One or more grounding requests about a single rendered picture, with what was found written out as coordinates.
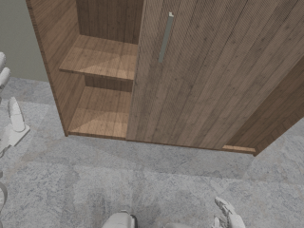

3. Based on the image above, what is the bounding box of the robot right hand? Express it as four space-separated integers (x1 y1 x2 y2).
211 197 246 228

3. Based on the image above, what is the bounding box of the wardrobe door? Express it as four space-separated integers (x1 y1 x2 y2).
125 0 304 150
225 55 304 148

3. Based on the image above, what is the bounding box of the robot left hand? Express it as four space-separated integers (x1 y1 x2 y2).
0 52 30 159

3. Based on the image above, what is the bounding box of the left robot shin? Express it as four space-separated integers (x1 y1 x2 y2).
119 210 130 216

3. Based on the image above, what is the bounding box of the handle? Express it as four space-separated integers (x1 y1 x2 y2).
158 11 174 63

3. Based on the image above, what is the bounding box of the left robot thigh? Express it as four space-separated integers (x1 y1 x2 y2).
102 213 135 228

